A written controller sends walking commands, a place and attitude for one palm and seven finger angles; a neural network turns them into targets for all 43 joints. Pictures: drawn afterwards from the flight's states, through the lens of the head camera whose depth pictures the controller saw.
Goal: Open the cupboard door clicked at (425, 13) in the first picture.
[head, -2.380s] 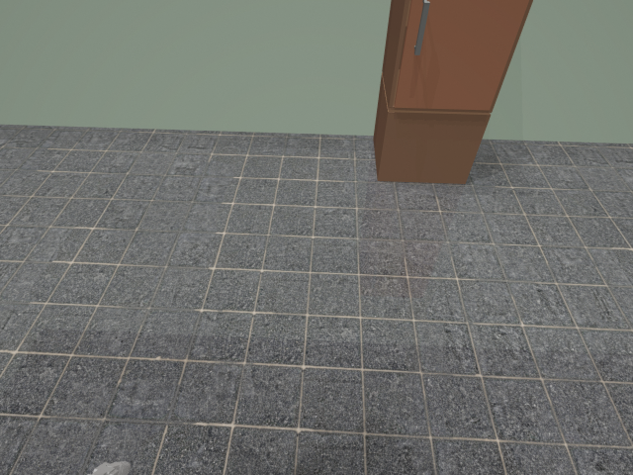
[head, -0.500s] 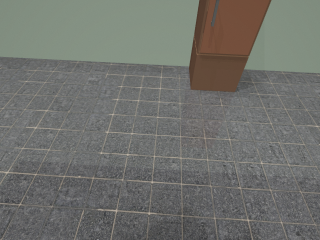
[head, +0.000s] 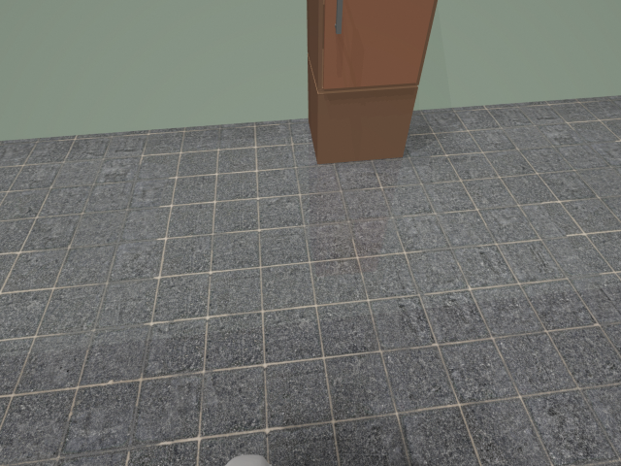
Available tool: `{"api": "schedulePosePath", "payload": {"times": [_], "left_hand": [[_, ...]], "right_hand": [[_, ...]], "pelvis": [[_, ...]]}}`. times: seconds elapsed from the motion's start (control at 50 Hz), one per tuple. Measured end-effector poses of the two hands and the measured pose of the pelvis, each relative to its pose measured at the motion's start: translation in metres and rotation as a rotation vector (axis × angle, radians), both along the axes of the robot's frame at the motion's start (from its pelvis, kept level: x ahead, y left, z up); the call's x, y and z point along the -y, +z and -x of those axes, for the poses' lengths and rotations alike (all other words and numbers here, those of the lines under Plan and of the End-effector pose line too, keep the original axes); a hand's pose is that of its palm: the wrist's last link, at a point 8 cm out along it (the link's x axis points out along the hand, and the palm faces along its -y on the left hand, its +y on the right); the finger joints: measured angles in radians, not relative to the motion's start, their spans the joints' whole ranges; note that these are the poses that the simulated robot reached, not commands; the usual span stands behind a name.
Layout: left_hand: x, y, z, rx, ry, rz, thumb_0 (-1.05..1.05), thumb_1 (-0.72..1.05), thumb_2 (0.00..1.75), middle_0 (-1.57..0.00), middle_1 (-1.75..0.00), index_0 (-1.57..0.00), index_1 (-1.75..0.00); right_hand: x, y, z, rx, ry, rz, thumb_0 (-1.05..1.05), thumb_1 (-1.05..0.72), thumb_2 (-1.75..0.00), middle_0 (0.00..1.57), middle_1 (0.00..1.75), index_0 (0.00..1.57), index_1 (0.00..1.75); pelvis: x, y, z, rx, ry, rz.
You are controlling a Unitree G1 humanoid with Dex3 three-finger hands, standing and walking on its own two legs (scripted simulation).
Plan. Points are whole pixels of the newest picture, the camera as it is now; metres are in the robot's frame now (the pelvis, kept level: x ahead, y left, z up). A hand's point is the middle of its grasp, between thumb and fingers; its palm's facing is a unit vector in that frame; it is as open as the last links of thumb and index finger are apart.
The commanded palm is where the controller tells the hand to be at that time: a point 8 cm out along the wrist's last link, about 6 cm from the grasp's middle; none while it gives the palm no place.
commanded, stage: walk to a spot facing it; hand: left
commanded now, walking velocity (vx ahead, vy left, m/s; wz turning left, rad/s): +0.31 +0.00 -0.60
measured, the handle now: (338, 4) +1.55 +0.04 -0.01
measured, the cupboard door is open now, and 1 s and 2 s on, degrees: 0 0 0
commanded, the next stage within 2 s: turn to face it in 1.84 s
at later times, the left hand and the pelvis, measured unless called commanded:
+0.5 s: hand (188, 352) +0.31 +0.25 -0.16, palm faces -0.25 -0.95 -0.21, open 7.4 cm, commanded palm none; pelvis +0.18 +0.06 +0.01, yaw -19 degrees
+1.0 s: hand (316, 254) +0.54 +0.04 -0.16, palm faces -0.48 -0.85 -0.20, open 7.1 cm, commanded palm none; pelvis +0.36 -0.06 +0.00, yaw -30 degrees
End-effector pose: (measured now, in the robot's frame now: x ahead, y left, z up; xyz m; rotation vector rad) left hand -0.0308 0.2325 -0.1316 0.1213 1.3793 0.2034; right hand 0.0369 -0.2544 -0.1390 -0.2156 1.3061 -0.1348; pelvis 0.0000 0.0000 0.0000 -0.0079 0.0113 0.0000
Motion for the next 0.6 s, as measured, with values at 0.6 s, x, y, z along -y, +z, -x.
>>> {"api": "schedulePosePath", "payload": {"times": [0.6], "left_hand": [[-0.02, 0.017, -0.442, 0.257, -0.49, 0.039, 0.01, 0.91, 0.9, -0.19, -0.29, -0.19, -0.29]], "right_hand": [[-0.088, 0.028, -0.061, -0.053, -0.487, 0.037, 0.0, -0.92, -0.9, 0.2, 0.3, 0.2, 0.3]], "pelvis": [[-0.051, 0.013, -0.217, 0.007, -0.382, -0.002]]}}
